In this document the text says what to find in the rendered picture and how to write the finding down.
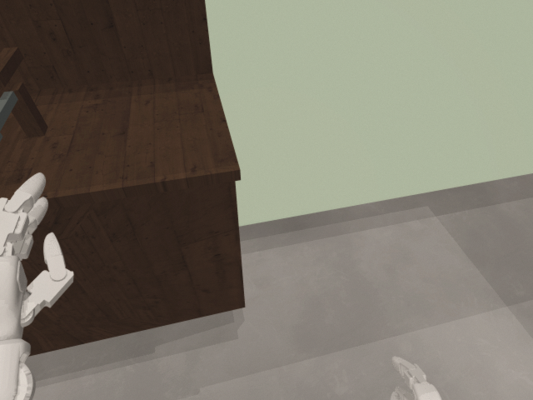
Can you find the left robot forearm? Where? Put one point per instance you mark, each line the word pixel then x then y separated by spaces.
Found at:
pixel 17 381

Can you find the tap lever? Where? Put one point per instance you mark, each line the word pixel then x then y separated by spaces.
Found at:
pixel 7 103

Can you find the right robot hand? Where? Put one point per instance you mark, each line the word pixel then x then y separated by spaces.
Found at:
pixel 415 379

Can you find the counter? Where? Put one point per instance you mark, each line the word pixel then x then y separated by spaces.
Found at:
pixel 119 109

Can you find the left robot hand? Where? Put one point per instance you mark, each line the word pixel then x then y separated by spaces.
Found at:
pixel 19 218

